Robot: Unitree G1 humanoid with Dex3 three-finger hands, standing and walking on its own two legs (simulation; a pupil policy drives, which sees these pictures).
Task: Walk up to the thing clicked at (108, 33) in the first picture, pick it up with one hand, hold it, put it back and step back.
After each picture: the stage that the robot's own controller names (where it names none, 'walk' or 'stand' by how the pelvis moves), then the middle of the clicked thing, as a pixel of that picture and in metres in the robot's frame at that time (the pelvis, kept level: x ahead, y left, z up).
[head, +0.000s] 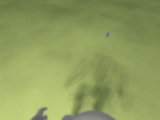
stand; (107, 34) +2.27 -0.50 -0.72
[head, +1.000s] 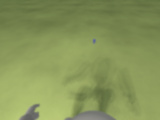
walk; (94, 41) +2.17 -0.01 -0.68
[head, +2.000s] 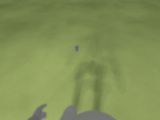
walk; (76, 48) +1.51 +0.38 -0.71
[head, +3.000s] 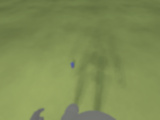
walk; (72, 65) +1.02 +0.37 -0.72
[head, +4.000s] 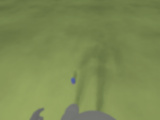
walk; (73, 81) +0.66 +0.28 -0.72
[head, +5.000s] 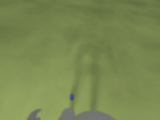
walk; (71, 97) +0.40 +0.17 -0.70
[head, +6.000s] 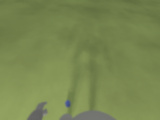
stand; (67, 104) +0.31 +0.18 -0.72
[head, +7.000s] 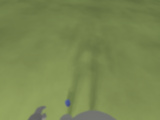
stand; (67, 103) +0.31 +0.19 -0.72
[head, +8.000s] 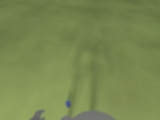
stand; (68, 104) +0.32 +0.20 -0.72
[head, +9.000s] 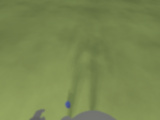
stand; (68, 104) +0.30 +0.20 -0.73
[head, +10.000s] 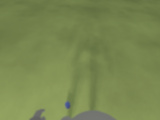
go down; (67, 105) +0.29 +0.20 -0.73
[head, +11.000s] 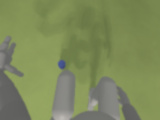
go down; (61, 64) +0.39 +0.21 -0.34
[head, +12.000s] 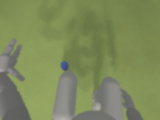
approach; (64, 66) +0.39 +0.20 -0.31
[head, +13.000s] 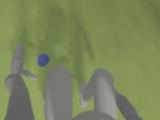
close in; (43, 60) +0.38 +0.23 -0.22
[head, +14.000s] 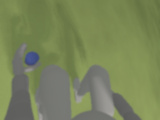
close; (31, 59) +0.38 +0.24 -0.22
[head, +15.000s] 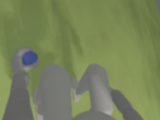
lift; (29, 59) +0.38 +0.23 -0.22
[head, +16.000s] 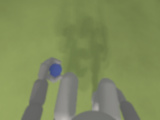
lift; (55, 71) +0.30 +0.24 -0.06
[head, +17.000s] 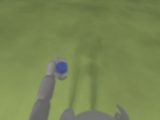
hold; (62, 71) +0.33 +0.17 +0.07
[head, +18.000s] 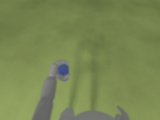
hold; (63, 73) +0.33 +0.17 +0.03
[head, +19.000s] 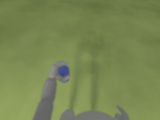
hold; (64, 74) +0.32 +0.17 +0.03
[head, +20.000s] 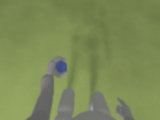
crouch; (61, 69) +0.36 +0.18 -0.04
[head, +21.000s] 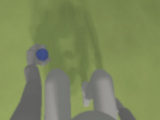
lower; (43, 57) +0.40 +0.23 -0.17
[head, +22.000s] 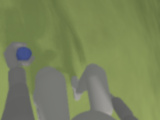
lower; (23, 55) +0.40 +0.26 -0.22
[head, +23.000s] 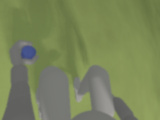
lower; (28, 54) +0.39 +0.26 -0.21
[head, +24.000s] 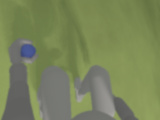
lower; (27, 52) +0.39 +0.28 -0.21
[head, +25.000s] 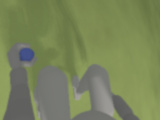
lower; (26, 56) +0.38 +0.25 -0.23
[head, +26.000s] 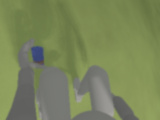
withdraw; (38, 56) +0.40 +0.21 -0.23
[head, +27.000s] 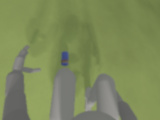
stand; (65, 58) +0.46 +0.15 -0.29
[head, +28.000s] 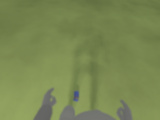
stand; (76, 96) +0.39 +0.07 -0.66
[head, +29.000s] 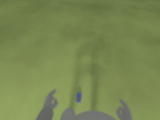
stand; (78, 97) +0.40 +0.06 -0.69
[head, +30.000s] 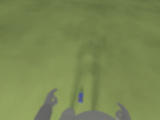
stand; (80, 97) +0.40 +0.03 -0.69
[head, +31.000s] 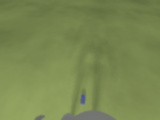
walk; (82, 99) +0.41 +0.02 -0.74
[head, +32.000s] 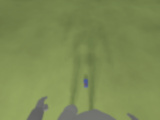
walk; (85, 83) +0.52 -0.01 -0.73
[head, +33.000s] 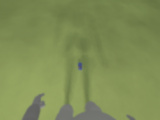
walk; (80, 66) +0.79 +0.04 -0.73
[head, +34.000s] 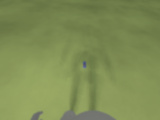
stand; (84, 64) +1.06 +0.07 -0.73
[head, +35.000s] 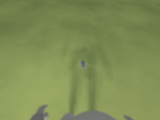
stand; (82, 64) +1.04 +0.09 -0.75
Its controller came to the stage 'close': yes
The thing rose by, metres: 0.73
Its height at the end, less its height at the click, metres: -0.02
